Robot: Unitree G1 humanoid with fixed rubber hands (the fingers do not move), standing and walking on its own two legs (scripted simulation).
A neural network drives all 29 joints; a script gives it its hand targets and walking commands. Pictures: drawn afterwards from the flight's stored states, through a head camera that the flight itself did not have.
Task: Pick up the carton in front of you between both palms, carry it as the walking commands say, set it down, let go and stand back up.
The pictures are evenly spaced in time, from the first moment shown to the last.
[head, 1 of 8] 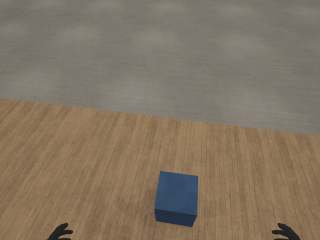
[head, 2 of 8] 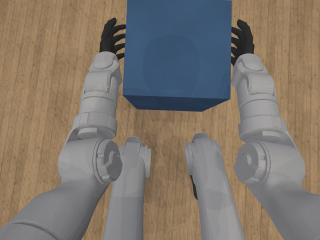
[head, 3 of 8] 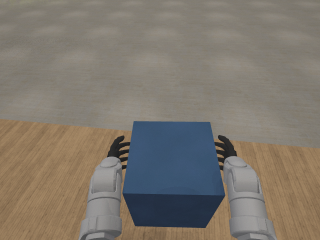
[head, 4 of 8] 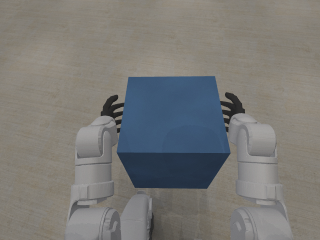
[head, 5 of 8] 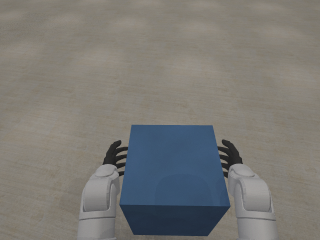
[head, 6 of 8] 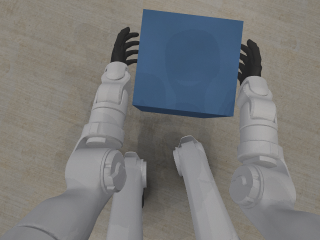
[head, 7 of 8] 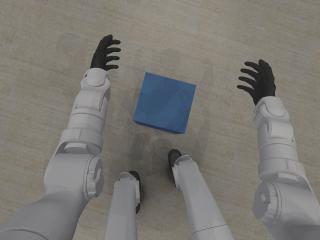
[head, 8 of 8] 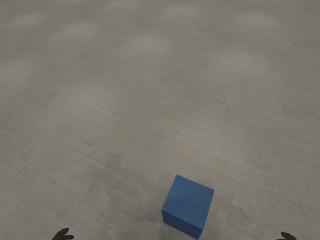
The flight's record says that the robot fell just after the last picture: no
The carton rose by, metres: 0.69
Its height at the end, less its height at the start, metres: -0.08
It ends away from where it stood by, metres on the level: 2.97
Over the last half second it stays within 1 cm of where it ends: yes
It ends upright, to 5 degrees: yes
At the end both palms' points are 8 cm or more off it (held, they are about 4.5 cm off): yes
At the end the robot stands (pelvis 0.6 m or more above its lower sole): yes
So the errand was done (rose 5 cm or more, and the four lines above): yes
